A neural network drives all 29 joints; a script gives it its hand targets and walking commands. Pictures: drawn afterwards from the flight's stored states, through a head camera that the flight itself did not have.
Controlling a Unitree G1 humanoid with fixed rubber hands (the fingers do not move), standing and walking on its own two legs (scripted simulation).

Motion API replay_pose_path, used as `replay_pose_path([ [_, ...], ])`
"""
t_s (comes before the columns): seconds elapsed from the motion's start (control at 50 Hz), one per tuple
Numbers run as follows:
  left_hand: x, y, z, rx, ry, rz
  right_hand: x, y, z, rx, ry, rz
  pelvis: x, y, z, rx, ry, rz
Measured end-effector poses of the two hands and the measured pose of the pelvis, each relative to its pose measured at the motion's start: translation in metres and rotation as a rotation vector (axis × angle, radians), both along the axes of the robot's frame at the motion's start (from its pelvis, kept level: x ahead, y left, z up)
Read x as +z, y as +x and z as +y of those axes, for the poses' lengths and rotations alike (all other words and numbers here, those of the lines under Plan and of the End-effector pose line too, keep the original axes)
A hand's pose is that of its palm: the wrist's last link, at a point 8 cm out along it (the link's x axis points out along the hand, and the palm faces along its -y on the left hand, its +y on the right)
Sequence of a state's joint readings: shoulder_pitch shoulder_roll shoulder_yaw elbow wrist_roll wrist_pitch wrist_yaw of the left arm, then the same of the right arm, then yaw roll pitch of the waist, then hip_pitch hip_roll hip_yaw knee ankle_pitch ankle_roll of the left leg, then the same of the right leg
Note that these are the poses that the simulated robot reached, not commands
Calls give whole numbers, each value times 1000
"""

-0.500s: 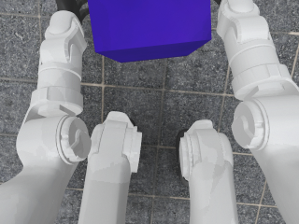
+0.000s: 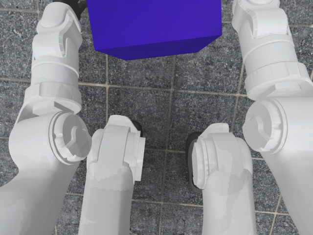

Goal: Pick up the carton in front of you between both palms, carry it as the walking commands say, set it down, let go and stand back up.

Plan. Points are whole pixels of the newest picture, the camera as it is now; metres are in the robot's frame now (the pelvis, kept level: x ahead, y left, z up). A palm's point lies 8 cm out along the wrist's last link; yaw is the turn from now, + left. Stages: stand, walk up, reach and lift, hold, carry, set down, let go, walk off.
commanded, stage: set down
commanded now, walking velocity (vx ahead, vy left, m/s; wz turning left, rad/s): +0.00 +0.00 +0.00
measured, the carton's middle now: (154, 3) +0.56 +0.05 -0.24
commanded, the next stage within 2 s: let go in 1.36 s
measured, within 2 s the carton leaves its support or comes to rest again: neither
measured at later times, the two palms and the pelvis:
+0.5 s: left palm out of the picture +0.54 +0.24 -0.13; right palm out of the picture +0.59 -0.13 -0.13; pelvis -0.01 +0.01 +0.00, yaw +0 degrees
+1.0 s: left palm out of the picture +0.54 +0.24 +0.03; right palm out of the picture +0.59 -0.14 +0.03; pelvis +0.01 +0.01 +0.13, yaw +0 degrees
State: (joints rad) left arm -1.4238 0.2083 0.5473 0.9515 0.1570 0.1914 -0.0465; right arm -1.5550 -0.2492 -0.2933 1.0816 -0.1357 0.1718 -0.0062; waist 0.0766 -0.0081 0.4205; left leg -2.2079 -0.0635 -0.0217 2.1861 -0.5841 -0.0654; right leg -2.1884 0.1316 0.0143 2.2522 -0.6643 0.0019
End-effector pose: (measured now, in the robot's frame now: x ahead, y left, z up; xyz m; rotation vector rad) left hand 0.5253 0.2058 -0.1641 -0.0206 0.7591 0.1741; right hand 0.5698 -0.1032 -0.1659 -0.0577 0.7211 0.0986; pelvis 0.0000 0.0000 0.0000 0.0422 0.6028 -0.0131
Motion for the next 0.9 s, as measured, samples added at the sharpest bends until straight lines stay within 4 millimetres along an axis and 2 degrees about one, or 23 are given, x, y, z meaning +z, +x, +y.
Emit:
replay_pose_path([
  [0.1, -11, -3, 1, 0, 14, 10, -11, -2, -3, 22, -34, 6, 0, 0, 0, -1, 0, -11],
  [0.2, -28, -10, 17, 63, 53, 29, -30, -8, -26, -41, -91, 27, -1, 1, 3, 1, -4, -13],
  [0.26, -29, -7, 27, 83, 65, 8, -29, -4, -38, -64, -105, 6, -4, 0, 5, 4, -8, -12],
  [0.32, -21, -1, 35, 93, 66, -24, -20, 4, -42, -70, -100, -28, -8, -1, 7, 5, -11, -15],
  [0.4, -2, 7, 38, 99, 58, -65, 2, 14, -36, -67, -85, -70, -10, -3, 9, 9, -13, -9],
  [0.48, 27, 11, 35, 101, 47, -108, 31, 19, -27, -65, -82, -102, -2, -5, 9, 19, -18, 3],
  [0.56, 61, 10, 32, 101, 44, -121, 67, 20, -23, -70, -90, -105, 19, -6, 9, 25, -24, 30],
  [0.68, 107, 7, 31, 105, 48, -109, 112, 19, -27, -84, -92, -77, 54, -4, 9, 30, -28, 109],
  [0.9, 167, 10, 36, 103, 60, -122, 169, 21, -36, -85, -90, -91, 107, 3, 10, 26, -27, 204],
])
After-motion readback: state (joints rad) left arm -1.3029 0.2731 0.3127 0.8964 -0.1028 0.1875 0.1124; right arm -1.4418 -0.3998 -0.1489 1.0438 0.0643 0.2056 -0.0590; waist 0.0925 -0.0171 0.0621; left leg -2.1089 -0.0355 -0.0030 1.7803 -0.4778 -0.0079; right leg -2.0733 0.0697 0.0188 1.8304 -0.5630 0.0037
